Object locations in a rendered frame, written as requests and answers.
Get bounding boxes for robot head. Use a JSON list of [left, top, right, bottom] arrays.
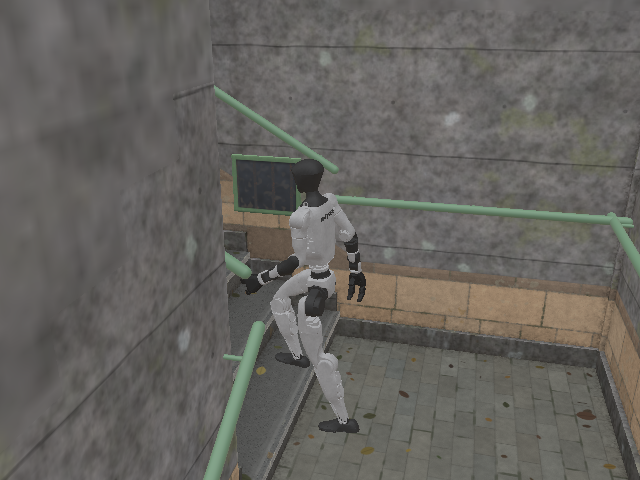
[[291, 159, 328, 207]]

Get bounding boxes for robot left forearm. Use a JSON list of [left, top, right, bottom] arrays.
[[257, 256, 299, 285]]

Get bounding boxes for robot right forearm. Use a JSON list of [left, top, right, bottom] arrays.
[[344, 232, 362, 274]]

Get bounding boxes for robot left shin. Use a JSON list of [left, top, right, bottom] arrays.
[[313, 360, 349, 424]]

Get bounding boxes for robot left upper arm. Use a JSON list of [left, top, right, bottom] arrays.
[[288, 208, 310, 269]]

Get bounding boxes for left robot hand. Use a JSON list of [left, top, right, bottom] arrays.
[[240, 274, 263, 295]]

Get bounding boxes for right robot hand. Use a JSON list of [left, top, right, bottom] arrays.
[[347, 272, 366, 302]]

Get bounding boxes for robot right upper arm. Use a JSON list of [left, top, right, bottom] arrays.
[[322, 193, 355, 242]]

